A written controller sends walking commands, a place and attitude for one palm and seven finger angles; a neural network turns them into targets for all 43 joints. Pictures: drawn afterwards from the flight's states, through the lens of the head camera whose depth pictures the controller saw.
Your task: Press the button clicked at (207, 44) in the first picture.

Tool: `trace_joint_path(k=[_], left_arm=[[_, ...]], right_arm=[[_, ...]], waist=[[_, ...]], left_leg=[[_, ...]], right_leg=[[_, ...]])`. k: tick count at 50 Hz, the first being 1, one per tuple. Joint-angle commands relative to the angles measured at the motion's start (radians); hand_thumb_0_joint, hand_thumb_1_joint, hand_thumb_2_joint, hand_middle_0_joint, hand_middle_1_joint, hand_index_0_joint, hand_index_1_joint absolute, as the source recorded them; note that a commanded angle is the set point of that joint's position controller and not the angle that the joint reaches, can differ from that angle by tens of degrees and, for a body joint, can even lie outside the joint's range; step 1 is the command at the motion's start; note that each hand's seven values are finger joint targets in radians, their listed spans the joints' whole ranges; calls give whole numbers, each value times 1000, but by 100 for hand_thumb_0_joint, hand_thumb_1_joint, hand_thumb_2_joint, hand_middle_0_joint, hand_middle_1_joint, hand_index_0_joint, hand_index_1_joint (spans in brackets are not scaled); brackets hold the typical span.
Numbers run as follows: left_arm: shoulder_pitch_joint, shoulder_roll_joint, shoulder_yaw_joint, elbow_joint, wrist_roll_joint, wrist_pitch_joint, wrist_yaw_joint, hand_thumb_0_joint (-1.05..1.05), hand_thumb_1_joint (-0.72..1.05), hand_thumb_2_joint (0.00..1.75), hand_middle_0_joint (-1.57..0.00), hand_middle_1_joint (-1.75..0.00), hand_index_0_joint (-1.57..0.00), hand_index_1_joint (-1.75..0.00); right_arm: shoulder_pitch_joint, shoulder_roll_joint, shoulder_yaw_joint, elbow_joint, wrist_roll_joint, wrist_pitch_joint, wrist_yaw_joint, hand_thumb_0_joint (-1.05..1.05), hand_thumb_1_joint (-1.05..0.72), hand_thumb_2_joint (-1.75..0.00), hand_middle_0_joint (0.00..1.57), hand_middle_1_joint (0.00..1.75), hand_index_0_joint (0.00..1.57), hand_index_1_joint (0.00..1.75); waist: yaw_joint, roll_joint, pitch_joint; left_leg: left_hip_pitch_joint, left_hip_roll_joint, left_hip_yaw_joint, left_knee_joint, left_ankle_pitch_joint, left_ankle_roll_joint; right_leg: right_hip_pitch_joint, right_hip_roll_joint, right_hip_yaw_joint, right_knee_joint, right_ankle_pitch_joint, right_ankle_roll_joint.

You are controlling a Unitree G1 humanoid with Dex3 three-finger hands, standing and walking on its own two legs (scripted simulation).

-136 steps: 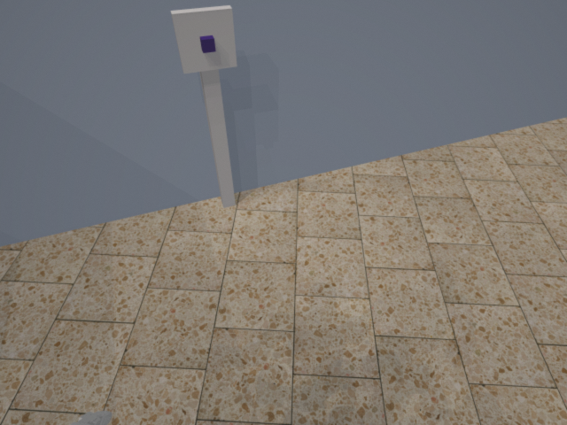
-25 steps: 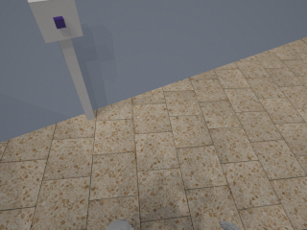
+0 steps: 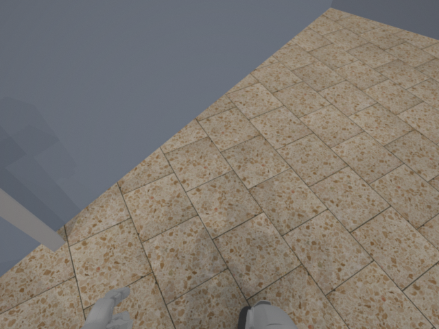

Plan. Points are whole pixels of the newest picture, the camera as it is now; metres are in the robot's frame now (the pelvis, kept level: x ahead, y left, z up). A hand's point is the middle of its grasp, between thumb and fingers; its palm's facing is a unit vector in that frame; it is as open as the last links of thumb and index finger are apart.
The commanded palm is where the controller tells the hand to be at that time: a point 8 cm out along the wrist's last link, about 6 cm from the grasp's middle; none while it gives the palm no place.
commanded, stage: walk to a spot facing it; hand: left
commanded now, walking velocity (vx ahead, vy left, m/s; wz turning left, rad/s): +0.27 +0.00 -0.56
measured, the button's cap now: out of the picture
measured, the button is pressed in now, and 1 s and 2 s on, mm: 0 0 0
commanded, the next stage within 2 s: turn to face it in 0.08 s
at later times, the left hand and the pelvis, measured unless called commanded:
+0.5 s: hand (135, 287) +0.23 +0.20 -0.18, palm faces +0.07 -0.99 -0.15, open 7.3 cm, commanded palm none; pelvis +0.19 +0.02 +0.00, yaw +0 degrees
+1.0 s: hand (125, 252) +0.29 +0.22 -0.14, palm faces +0.27 -0.93 -0.26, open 7.3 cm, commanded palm none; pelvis +0.22 -0.01 +0.01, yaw +15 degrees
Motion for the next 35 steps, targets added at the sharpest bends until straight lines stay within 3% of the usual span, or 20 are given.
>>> trace_joint_path(k=[1, 2, 3, 4, 5, 6, 8, 10, 13, 18, 20, 21, 22, 23, 24, 25, 26, 28, 30, 35], left_arm=[[372, 201, 43, 30, 2, -53, 21, 0, 90, 90, -20, -30, -20, -30], [452, 303, 62, 40, -19, -58, 35, 0, 90, 90, -20, -30, -20, -30], [418, 321, 65, 32, -35, -53, 44, 0, 90, 90, -20, -30, -20, -30], [318, 266, 52, 1, -36, -48, 49, 0, 90, 90, -20, -30, -20, -30], [238, 214, 31, -14, -36, -54, 53, 0, 90, 90, -20, -30, -20, -30], [195, 178, 18, -18, -32, -63, 56, 0, 90, 90, -20, -30, -20, -30], [161, 151, 9, -15, -21, -73, 57, 0, 90, 90, -20, -30, -20, -30], [152, 134, 4, -3, -17, -81, 61, 0, 90, 90, -20, -30, -20, -30], [185, 97, -11, 32, -23, -84, 62, 0, 90, 90, -20, -30, -20, -30], [237, 94, -23, 81, -21, -73, 73, 0, 90, 90, -20, -30, -20, -30], [236, 103, -17, 86, -22, -60, 81, 0, 90, 90, -20, -30, -20, -30], [233, 110, -13, 85, -25, -52, 84, 0, 90, 90, -20, -30, -20, -30], [247, 105, -12, 83, -27, -44, 85, 0, 90, 90, -20, -30, -20, -30], [283, 75, -10, 72, -33, -36, 86, 0, 90, 90, -20, -30, -20, -30], [294, 51, -20, 49, -37, -31, 85, 0, 90, 90, -20, -30, -20, -30], [243, 74, -15, 40, -29, -22, 92, 0, 90, 90, -20, -30, -20, -30], [195, 79, -5, 28, -25, -19, 88, 0, 90, 90, -20, -30, -20, -30], [176, 74, 5, 26, -21, -18, 77, 0, 90, 90, -20, -30, -20, -30], [202, 67, 8, 30, -22, -9, 72, 0, 90, 90, -20, -30, -20, -30], [174, 71, 17, -2, -19, 4, 73, 0, 90, 90, -20, -30, -20, -30]], right_arm=[[-9, -151, -28, -95, 23, -12, 9, 0, -90, -90, 20, 30, 20, 30], [-13, -86, -17, -139, 31, -19, 5, 0, -90, -90, 20, 30, 20, 30], [-100, -116, -25, -159, 29, -19, -2, 0, -90, -90, 20, 30, 20, 30], [-143, -120, -31, -169, 24, -15, -4, 0, -90, -90, 20, 30, 20, 30], [-154, -115, -26, -156, 14, -6, 0, 0, -90, -90, 20, 30, 20, 30], [-135, -102, -23, -140, 6, 10, 0, 0, -90, -90, 20, 30, 20, 30], [-68, -77, -20, -112, 1, 35, -1, 0, -90, -90, 20, 30, 20, 30], [-25, -52, -14, -93, 1, 45, 0, 0, -90, -90, 20, 30, 20, 30], [-58, -25, -3, -84, 6, 50, 5, 0, -90, -90, 20, 30, 20, 30], [-201, -15, 7, -95, 17, 37, 10, 0, -90, -90, 20, 30, 20, 30], [-210, -31, 5, -96, 15, 36, 12, 0, -90, -90, 20, 30, 20, 30], [-181, -45, 1, -89, 13, 38, 14, 0, -90, -90, 20, 30, 20, 30], [-141, -82, -7, -80, 10, 39, 14, 0, -90, -90, 20, 30, 20, 30], [-105, -153, -25, -87, 1, 39, 12, 0, -90, -90, 20, 30, 20, 30], [-70, -209, -33, -92, 4, 47, 8, 0, -90, -90, 20, 30, 20, 30], [-64, -204, -31, -83, 4, 51, -4, 0, -90, -90, 20, 30, 20, 30], [-98, -198, -36, -99, 5, 55, -8, 0, -90, -90, 20, 30, 20, 30], [-180, -165, -32, -135, 5, 52, -8, 0, -90, -90, 20, 30, 20, 30], [-211, -164, -37, -158, 8, 49, -7, 0, -90, -90, 20, 30, 20, 30], [-195, -184, -55, -173, 10, 54, -3, 0, -90, -90, 20, 30, 20, 30]], waist=[[213, -64, -282], [201, -229, -390], [204, -128, -365], [159, -62, -253], [118, -26, -165], [77, -17, -113], [25, -63, -97], [-4, -61, -127], [7, -103, -136], [67, -120, -97], [64, -104, -70], [50, -93, -79], [37, -12, -101], [31, 167, -137], [30, 342, -145], [11, 288, -167], [16, 206, -121], [43, 110, -115], [54, 96, -150], [40, 97, -171]], left_leg=[[-378, 153, -48, 651, 678, 35], [-681, -22, -147, 999, -116, -21], [-730, 13, -311, 1057, -90, 3], [-751, 45, -351, 1059, 12, 4], [-722, 89, -369, 983, 94, 0], [-653, 101, -366, 914, 126, -6], [-577, 89, -353, 819, 146, -20], [-551, 72, -341, 724, 162, -27], [-548, 54, -326, 583, 209, -26], [-478, 4, -311, 311, 214, -4], [-412, -6, -304, 207, 261, 4], [-351, -14, -301, 138, 328, 9], [-255, 3, -329, 85, 498, 26], [-144, 150, -519, 48, 761, 105], [-112, 305, -725, -40, 955, 226], [-147, 307, -791, -94, 834, 261], [-188, 282, -776, -102, 701, 263], [-236, 206, -681, -115, 580, 228], [-250, 162, -622, -130, 526, 207], [-222, 134, -651, -135, 478, 210]], right_leg=[[710, -90, 161, -160, 40, -117], [888, -387, 694, -257, 290, -258], [802, -390, 677, -322, 280, -274], [672, -352, 606, -350, 190, -244], [515, -294, 475, -366, 201, -194], [373, -253, 390, -391, 232, -159], [241, -199, 298, -411, 272, -135], [225, -169, 231, -396, 346, -133], [280, -147, 175, -385, 429, -119], [379, -186, 143, -347, 496, -91], [378, -196, 119, -295, 451, -65], [372, -186, 89, -241, 404, -38], [330, -160, 57, -137, 320, -3], [203, -81, 0, 26, 79, 56], [95, 6, -16, 266, -413, 102], [62, 12, 85, 407, -462, 98], [-1, -15, 114, 477, -409, 96], [-5, -39, 138, 476, -280, 103], [26, -43, 132, 443, -214, 115], [6, -38, 134, 371, -174, 137]])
